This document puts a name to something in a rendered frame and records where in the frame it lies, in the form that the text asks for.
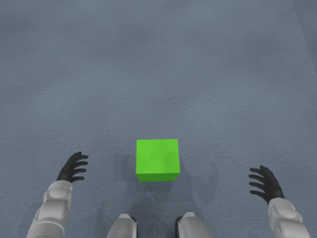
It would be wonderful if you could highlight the robot left thigh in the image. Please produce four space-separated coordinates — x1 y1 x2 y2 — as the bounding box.
106 218 137 238

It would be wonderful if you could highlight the robot left forearm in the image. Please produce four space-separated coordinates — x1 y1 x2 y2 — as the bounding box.
26 179 73 238

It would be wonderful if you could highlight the robot thigh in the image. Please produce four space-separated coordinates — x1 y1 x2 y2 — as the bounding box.
178 216 214 238
106 218 137 238

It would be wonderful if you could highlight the robot right thigh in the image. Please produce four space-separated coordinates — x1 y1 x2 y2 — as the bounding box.
178 216 214 238

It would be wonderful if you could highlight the carton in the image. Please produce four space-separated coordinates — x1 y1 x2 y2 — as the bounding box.
136 139 180 182

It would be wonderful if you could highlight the robot left hand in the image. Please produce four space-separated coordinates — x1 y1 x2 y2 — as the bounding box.
56 152 89 183

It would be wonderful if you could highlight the robot right hand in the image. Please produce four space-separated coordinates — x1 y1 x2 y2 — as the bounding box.
249 165 285 205

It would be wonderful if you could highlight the robot right forearm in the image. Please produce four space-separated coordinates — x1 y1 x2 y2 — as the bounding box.
267 197 311 238

